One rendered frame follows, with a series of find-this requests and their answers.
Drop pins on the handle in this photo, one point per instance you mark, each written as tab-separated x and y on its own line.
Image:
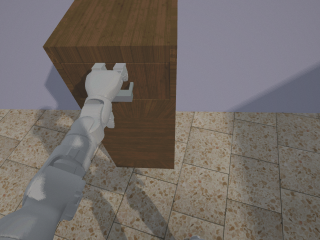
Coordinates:
125	95

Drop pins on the drawer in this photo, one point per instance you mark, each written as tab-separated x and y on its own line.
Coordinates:
151	79

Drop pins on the robot left forearm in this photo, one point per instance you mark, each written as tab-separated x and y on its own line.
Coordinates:
75	152

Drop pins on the left robot hand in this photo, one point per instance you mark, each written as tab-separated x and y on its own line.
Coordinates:
106	83

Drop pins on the cabinet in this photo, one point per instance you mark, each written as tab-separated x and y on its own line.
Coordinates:
125	31

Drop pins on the left robot upper arm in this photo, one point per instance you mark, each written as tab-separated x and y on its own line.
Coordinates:
55	197

